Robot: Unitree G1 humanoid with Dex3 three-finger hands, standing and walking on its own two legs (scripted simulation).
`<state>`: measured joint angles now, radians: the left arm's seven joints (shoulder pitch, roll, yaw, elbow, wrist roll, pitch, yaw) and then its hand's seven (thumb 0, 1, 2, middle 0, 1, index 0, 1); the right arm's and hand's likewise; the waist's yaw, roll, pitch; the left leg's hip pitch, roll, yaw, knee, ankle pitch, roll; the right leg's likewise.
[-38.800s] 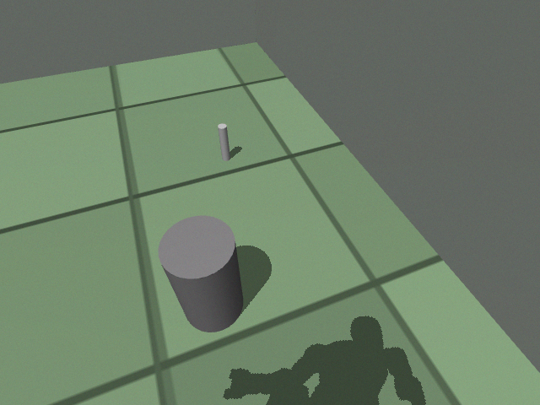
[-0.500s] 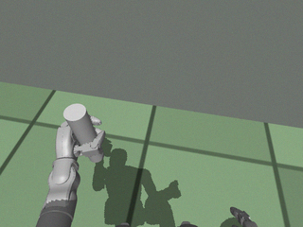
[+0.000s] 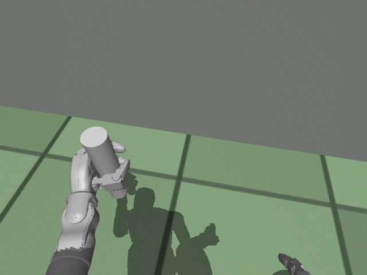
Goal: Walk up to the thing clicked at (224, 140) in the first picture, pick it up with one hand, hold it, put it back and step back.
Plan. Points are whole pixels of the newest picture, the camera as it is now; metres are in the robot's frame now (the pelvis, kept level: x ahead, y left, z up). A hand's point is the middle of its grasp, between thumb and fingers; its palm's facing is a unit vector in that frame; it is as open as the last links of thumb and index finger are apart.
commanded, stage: hold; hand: left
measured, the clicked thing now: (108, 168) +0.34 +0.18 +0.04
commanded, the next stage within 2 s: none
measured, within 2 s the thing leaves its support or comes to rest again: neither
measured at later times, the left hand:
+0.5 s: hand (114, 170) +0.33 +0.17 +0.05, palm faces +0.14 -0.99 -0.01, open 6.0 cm
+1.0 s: hand (115, 169) +0.33 +0.16 +0.05, palm faces +0.14 -0.99 -0.01, open 6.0 cm
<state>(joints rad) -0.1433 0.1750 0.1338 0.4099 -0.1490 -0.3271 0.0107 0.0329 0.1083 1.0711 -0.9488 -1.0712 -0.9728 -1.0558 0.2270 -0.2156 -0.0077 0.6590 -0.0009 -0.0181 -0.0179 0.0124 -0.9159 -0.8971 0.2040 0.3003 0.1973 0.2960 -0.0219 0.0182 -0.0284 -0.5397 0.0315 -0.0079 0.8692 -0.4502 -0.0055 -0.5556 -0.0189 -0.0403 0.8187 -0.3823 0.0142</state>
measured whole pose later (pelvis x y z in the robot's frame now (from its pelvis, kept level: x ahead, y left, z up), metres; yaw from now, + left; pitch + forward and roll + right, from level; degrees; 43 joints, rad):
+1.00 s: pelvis +0.00 +0.00 +0.00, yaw +0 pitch +6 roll -1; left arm -0.13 0.16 0.13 0.42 -0.15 -0.34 0.01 0.03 0.11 1.07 -0.95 -1.07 -0.97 -1.06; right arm 0.22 -0.21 -0.01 0.68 0.00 -0.04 -0.01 0.01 -0.91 -0.90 0.20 0.30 0.20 0.30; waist -0.02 0.02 -0.02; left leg -0.50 0.03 -0.01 0.83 -0.43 -0.01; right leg -0.52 -0.02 -0.04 0.79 -0.37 0.01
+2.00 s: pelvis -0.01 +0.00 +0.01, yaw +0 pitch +5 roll -1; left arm -0.15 0.17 0.13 0.44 -0.15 -0.35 0.00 0.03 0.11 1.07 -0.95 -1.07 -0.97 -1.06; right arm 0.22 -0.22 -0.01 0.67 0.00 -0.04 -0.02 0.01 -0.92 -0.90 0.20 0.30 0.20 0.30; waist -0.02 0.01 -0.02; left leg -0.50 0.03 -0.01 0.82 -0.42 -0.01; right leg -0.52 -0.02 -0.04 0.78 -0.36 0.01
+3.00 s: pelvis -0.05 -0.01 -0.21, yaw +0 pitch +32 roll -2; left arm -0.52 0.28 0.36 1.00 -0.14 -0.77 -0.10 0.03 0.11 1.07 -0.95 -1.06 -0.97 -1.05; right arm 0.13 -0.26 -0.01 0.71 -0.07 -0.03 0.07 0.01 -0.91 -0.90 0.20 0.30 0.20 0.30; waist -0.08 0.01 -0.19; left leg -1.65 0.02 -0.05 1.79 -0.71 -0.02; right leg -1.67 -0.04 -0.04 1.74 -0.63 0.00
